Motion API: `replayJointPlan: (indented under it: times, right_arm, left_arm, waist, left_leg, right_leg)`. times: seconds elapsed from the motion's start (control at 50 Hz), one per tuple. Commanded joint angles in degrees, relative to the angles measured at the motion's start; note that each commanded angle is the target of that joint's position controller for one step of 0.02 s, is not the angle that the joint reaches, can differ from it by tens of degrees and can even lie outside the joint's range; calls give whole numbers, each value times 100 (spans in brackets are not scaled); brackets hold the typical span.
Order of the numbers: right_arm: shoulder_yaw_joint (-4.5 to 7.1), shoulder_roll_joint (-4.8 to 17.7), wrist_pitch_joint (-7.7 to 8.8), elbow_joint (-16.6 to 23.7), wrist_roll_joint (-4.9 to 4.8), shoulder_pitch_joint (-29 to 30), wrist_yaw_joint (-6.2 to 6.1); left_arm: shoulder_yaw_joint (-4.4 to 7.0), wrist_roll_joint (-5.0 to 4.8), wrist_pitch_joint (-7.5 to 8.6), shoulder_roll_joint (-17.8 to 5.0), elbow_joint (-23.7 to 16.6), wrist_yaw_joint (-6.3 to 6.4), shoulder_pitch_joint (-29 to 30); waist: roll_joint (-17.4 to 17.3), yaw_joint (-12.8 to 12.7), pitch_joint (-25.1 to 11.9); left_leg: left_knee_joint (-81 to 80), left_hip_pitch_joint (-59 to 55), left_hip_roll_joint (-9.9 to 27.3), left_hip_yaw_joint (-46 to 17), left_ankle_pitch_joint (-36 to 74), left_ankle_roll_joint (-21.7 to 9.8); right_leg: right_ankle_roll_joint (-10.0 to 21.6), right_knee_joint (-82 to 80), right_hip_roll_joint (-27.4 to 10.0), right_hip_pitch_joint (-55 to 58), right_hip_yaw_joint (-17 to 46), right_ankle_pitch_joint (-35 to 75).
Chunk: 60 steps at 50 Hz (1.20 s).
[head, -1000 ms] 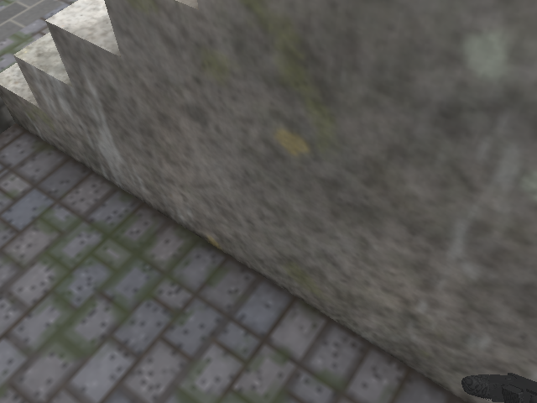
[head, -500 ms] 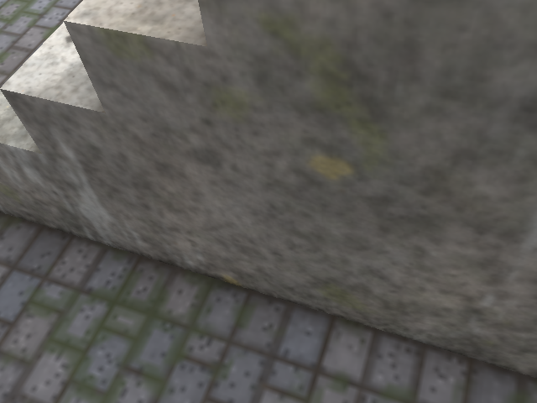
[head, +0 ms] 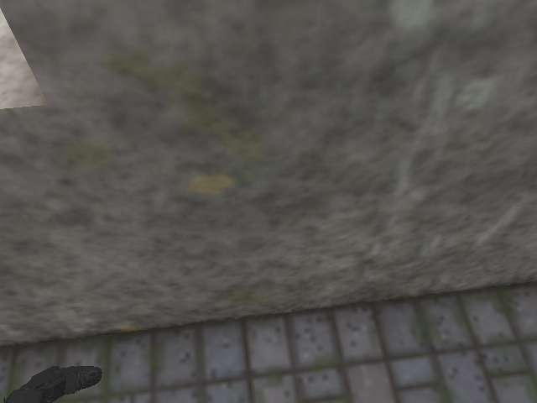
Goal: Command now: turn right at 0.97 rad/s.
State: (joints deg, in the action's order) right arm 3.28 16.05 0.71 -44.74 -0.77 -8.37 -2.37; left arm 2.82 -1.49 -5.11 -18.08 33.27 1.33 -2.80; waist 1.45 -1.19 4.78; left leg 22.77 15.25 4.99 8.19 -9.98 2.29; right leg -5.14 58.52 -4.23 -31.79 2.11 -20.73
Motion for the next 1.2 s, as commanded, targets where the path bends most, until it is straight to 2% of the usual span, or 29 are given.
replayJointPlan:
  times: [0.02,0.08,0.12,0.14,0.16,0.18,0.2,0.22,0.24,0.28,0.32,0.36,0.4,0.42,0.44,0.46,0.48,0.5,0.56,0.62,0.66,0.68,0.7,0.72,0.76,0.88,0.94,1.04,1.2]
  right_arm:
    - [363,1315,116,295,-45,293,89]
    - [392,1248,25,311,-96,429,129]
    - [573,2048,-106,-223,-304,-842,-521]
    - [605,2094,-83,-412,-225,-1186,-670]
    - [584,1990,-137,-662,393,-1186,-476]
    - [583,1743,-138,-515,369,-631,-374]
    - [525,1558,-179,-186,-312,427,-581]
    - [368,1136,-255,214,-223,1057,-622]
    - [251,895,-214,522,-115,1199,-613]
    - [262,1203,21,224,-88,552,-576]
    - [262,1335,89,-285,105,-310,-542]
    - [231,1405,49,-591,249,-989,-453]
    - [337,1847,73,-1324,389,-3260,-466]
    - [444,1672,115,-1989,124,-4392,-470]
    - [44,512,185,-2032,97,-4076,-514]
    - [-294,63,379,-1605,231,-3711,-495]
    - [-145,1215,576,-836,30,-2226,-482]
    - [97,1947,585,-460,-217,-1153,-598]
    - [198,2043,324,-78,-144,-449,-466]
    - [469,2232,19,278,-57,-697,-423]
    - [361,1594,13,559,-100,-603,-354]
    - [201,1036,-23,693,-6,-768,-357]
    - [25,391,-28,916,146,-1353,-373]
    - [36,494,-5,1014,12,-1459,-393]
    - [159,882,-84,850,-38,-976,-498]
    - [6,454,-104,1150,-43,-159,-216]
    - [-36,706,-171,1363,-136,849,208]
    - [-197,450,-293,1404,-214,941,672]
    - [-154,432,-176,1388,-122,1738,493]
  left_arm:
    - [113,5,59,-453,-444,-55,222]
    - [198,-50,95,-431,26,-104,-321]
    - [107,195,98,-369,-244,-574,159]
    - [95,332,149,-420,-279,-667,253]
    - [6,485,178,-138,149,-907,-297]
    - [3,432,195,-198,384,-967,-736]
    - [346,209,244,-936,620,-895,-1480]
    - [500,229,375,-1534,802,-840,-1775]
    - [507,330,524,-1697,702,-751,-1304]
    - [497,206,589,-1445,523,-571,-898]
    - [433,-60,423,-1105,427,-350,-474]
    - [396,93,409,-994,211,-275,-290]
    - [462,278,453,-1312,-694,-207,1383]
    - [330,399,439,-971,-795,-132,1233]
    - [127,541,499,-393,-949,-238,681]
    - [-29,415,556,112,-1071,-418,651]
    - [92,64,577,-127,-852,-436,-662]
    - [105,-55,509,-548,-462,-331,-911]
    - [53,419,316,-647,-601,-231,-620]
    - [-43,267,320,83,-216,-362,-1164]
    - [45,163,410,-67,98,-467,-1731]
    - [46,272,519,-281,158,-536,-1845]
    - [232,479,558,-1330,33,-488,-1815]
    - [346,469,554,-1495,-77,-439,-1612]
    - [216,246,504,-819,74,-253,-758]
    - [60,78,540,-114,213,249,-435]
    - [277,80,407,-745,125,523,-477]
    - [314,260,283,-868,311,493,-657]
    - [375,250,565,-1303,1137,201,-831]
  waist:
    - [-1117,-9,-1118]
    - [-1126,-213,-1020]
    - [-853,210,-687]
    - [-823,396,-870]
    - [-1731,275,-934]
    - [-1760,-98,-1026]
    - [-126,-968,-1195]
    - [1742,-1212,-742]
    - [1990,-810,-554]
    - [1181,-388,-828]
    - [679,-61,-970]
    - [707,96,-1035]
    - [776,1333,-898]
    - [-1408,1724,-1328]
    - [-2221,1235,-1695]
    - [-1419,875,-1758]
    - [-1239,-218,-1237]
    - [-946,-339,-269]
    - [-462,-525,419]
    - [-1007,-400,176]
    - [-686,-571,-81]
    - [145,-487,-188]
    - [2114,108,-851]
    - [2748,128,-1265]
    - [1880,375,-249]
    - [264,438,-1011]
    - [-414,-53,-1176]
    - [-50,17,-1351]
    - [702,-35,-1209]
  left_leg:
    - [-516,-872,1355,-691,952,-1038]
    - [157,-861,1301,-325,1551,-626]
    - [-308,-2207,2741,-2092,1737,-1243]
    - [-341,-2514,2983,-2348,1447,-1277]
    - [106,-2641,2863,-1301,1348,-1001]
    - [417,-1660,2420,-838,726,-655]
    - [1010,-277,1449,-642,-179,-484]
    - [2504,1729,140,143,-1794,-88]
    - [3541,3253,-439,-532,-2379,-196]
    - [3900,3085,-412,-1148,-1856,-555]
    - [3437,2903,-257,-1025,-1229,-584]
    - [2341,1655,-477,-279,-833,-614]
    - [369,-2181,-803,424,-682,-740]
    - [78,-3466,-240,-258,1905,-679]
    - [588,-3349,668,-1761,1806,-426]
    - [326,-2833,1781,-3458,803,-1157]
    - [-419,-2114,3056,-5588,-515,-2185]
    - [-1277,-727,3121,-6022,-2447,-2137]
    - [-741,833,1150,-3502,-1605,-686]
    - [-850,2237,204,-1761,-801,-154]
    - [520,2022,-220,-1285,-1483,-18]
    - [2033,2295,-617,-993,-2549,90]
    - [3976,2772,-1117,-752,-3472,191]
    - [5072,2561,-688,-1065,-3258,68]
    - [5506,2943,-386,-1100,-2610,35]
    - [3728,2116,-22,-1141,-1577,78]
    - [3073,2247,-78,-1155,-902,151]
    - [2897,2159,-18,-1003,-1174,61]
    - [2357,1632,-205,-474,-1146,95]
  right_leg:
    - [169,-1172,34,695,-309,-98]
    - [697,-2767,296,1395,-723,551]
    - [867,-2021,43,-311,-280,156]
    - [907,-1481,-227,-573,7,-333]
    - [1052,-1697,-376,-579,-26,-93]
    - [1116,-2407,-343,484,87,279]
    - [1242,-2864,8,2198,696,771]
    - [1745,-4179,-173,3113,2093,2324]
    - [2089,-4318,-274,3767,2655,2428]
    - [2175,-4421,-276,3924,2388,2818]
    - [977,-4142,86,4315,1353,4211]
    - [-43,-4349,689,3752,263,5803]
    - [-1078,-3382,1317,806,-604,7475]
    - [-776,-831,1397,-42,-252,2401]
    - [-227,1144,1142,-327,1027,-884]
    - [17,2529,875,-628,1964,-1695]
    - [-62,3364,814,-1445,2248,-1937]
    - [-28,3604,430,-1679,2107,-1318]
    - [216,456,82,-219,1359,-856]
    - [218,-1972,966,3274,-290,678]
    - [366,-2854,830,3491,-90,821]
    - [613,-3226,316,3444,340,1004]
    - [1472,-3656,-1106,3261,2131,2983]
    - [1853,-4593,-1125,2584,2894,1531]
    - [1504,-4533,-919,1983,1864,1100]
    - [1549,-3576,-1065,3219,554,5457]
    - [1214,-3525,-1890,3999,1016,7522]
    - [1470,-3538,-1533,4372,24,6728]
    - [1458,-3615,-1435,4338,-1096,6177]
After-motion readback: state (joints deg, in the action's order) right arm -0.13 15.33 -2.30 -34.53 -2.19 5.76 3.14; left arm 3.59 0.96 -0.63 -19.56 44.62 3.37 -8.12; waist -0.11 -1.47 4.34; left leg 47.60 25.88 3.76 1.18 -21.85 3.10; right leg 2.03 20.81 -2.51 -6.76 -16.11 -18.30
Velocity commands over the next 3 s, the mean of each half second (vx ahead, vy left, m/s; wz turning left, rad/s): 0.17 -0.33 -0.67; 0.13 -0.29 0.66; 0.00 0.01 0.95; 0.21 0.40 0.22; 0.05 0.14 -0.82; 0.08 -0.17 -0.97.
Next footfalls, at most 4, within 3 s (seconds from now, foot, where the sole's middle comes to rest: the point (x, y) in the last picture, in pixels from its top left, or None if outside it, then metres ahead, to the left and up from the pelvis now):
0.10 right None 0.00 -0.14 -0.78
0.44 left None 0.13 -0.08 -0.78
0.68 right None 0.06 -0.55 -0.78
1.34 left None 0.07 -0.30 -0.78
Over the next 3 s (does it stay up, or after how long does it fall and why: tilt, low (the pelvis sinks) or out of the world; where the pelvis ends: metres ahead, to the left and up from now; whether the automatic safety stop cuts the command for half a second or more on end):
stays up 0.00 -0.13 0.00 its command is cut before an obstacle from the start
